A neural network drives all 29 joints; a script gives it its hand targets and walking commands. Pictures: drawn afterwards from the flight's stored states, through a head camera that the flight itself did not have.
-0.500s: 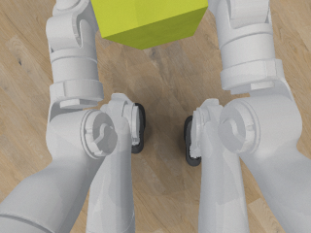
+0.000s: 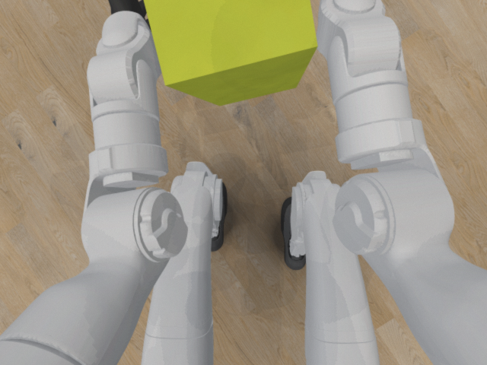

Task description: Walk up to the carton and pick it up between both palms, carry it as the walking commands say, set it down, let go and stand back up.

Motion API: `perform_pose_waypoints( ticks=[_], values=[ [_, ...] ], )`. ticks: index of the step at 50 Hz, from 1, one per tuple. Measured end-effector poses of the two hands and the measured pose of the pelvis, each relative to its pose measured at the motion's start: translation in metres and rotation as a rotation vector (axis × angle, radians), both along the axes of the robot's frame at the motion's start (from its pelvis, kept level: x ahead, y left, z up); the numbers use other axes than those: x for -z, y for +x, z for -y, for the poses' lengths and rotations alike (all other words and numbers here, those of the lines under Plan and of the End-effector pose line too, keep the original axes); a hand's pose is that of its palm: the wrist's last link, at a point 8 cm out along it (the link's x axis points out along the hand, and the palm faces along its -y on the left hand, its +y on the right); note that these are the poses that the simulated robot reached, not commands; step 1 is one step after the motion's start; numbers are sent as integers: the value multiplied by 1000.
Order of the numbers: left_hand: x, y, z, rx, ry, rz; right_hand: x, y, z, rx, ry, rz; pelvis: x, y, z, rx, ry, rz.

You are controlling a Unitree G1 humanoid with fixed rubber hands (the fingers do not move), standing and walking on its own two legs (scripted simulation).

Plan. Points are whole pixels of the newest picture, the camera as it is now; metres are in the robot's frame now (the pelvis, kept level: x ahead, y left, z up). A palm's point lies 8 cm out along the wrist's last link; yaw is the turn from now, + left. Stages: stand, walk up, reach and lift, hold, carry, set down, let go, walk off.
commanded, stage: reach and lift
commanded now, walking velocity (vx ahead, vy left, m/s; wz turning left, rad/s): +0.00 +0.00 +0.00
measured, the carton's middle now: (239, 29) +0.55 +0.05 -0.10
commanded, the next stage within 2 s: none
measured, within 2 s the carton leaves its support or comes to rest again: neither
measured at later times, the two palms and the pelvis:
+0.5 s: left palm out of the picture +0.49 +0.17 +0.08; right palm out of the picture +0.53 -0.07 +0.10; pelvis +0.06 +0.00 +0.09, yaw +0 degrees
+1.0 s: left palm out of the picture +0.46 +0.17 +0.14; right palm out of the picture +0.50 -0.07 +0.16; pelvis +0.08 +0.00 +0.15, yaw +0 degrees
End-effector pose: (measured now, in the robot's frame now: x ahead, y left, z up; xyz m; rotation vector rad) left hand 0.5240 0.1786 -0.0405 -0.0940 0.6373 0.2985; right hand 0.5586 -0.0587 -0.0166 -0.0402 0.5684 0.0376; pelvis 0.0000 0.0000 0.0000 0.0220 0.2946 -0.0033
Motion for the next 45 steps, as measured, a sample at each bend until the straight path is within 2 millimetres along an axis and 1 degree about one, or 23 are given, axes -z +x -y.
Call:
perform_pose_waypoints(
  ticks=[5,10,13,18,21,24,27,31,36,40,45],
  values=[
    [-17,-6,0,-1,-4,-12,-16,-6,0,4,0,-14,-11,6,-1,0,-1,-20],
    [-37,-16,2,-6,-10,-34,-36,-15,2,4,1,-38,-26,18,-1,-1,-2,-74],
    [-56,-21,3,-14,-19,-31,-57,-19,3,4,-1,-37,-36,28,0,-1,-2,-114],
    [-95,-24,4,-7,-16,-34,-94,-24,5,3,-15,-40,-57,48,1,-3,-2,-180],
    [-112,-26,7,1,-10,-51,-108,-28,8,7,-12,-58,-73,55,1,-2,-2,-186],
    [-118,-30,8,5,-13,-76,-113,-32,10,7,-19,-83,-88,60,1,-1,-2,-185],
    [-119,-35,9,17,1,-88,-115,-36,10,8,-14,-93,-100,64,1,-1,-3,-191],
    [-119,-41,8,31,22,-92,-117,-38,8,-1,-21,-94,-107,69,1,-1,-6,-190],
    [-126,-49,6,49,56,-88,-124,-45,6,-10,-22,-86,-115,74,-1,-1,-9,-169],
    [-140,-54,6,42,51,-82,-135,-52,7,-7,-21,-82,-124,77,-2,-1,-12,-139],
    [-162,-57,5,40,43,-59,-158,-56,6,-1,-22,-61,-136,79,-3,-1,-16,-97]
  ],
)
